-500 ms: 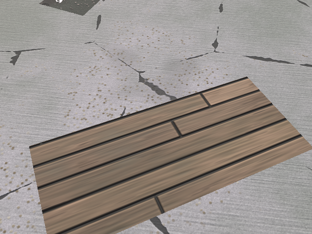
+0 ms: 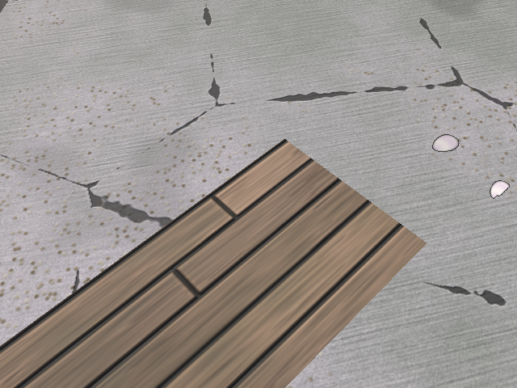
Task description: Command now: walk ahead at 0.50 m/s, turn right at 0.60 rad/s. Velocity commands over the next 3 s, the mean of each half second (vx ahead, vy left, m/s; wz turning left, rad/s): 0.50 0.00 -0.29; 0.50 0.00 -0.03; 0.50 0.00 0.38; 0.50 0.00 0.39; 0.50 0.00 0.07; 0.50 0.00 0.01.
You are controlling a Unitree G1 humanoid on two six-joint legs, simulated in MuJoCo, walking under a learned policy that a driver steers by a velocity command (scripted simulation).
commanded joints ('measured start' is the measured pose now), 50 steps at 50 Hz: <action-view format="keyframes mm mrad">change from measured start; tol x32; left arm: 1 23 123 33 -72 16 -22 13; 50 45 75 3 45 22 -49 11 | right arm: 1 -14 -135 -32 -93 -17 -18 -1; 50 60 -114 -19 -42 9 12 0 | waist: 1 -3 -52 -137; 17 10 -117 -72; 20 -48 332 -429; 40 -72 65 -8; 46 108 -297 -493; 50 42 -81 -118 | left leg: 1 -258 66 -71 -67 88 -10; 16 -114 -20 -6 -698 364 29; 18 198 -1 -11 -705 399 97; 20 741 333 -703 -844 101 322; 27 258 164 -275 -1009 291 233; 43 412 160 -51 -773 830 138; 46 -267 -109 -44 33 -156 18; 50 -316 70 -60 -24 77 28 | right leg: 1 290 -269 413 -292 176 -216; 18 294 -196 224 69 427 -46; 21 -363 -33 190 756 -381 62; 41 -185 -127 18 -34 141 54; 44 301 -118 6 -52 147 -28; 46 817 -482 723 -181 -53 -253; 50 353 -341 334 -311 12 -143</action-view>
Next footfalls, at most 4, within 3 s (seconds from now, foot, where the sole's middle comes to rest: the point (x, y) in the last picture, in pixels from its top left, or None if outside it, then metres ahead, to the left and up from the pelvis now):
0.36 left None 0.40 0.14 -0.77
0.88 right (324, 300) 0.66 -0.14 -0.77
1.42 left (242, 208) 0.97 0.09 -0.77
1.90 right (285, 134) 1.28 -0.06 -0.77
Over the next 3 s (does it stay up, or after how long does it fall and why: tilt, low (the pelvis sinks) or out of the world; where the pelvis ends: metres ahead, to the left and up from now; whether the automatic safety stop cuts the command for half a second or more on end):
stays up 1.67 0.18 0.00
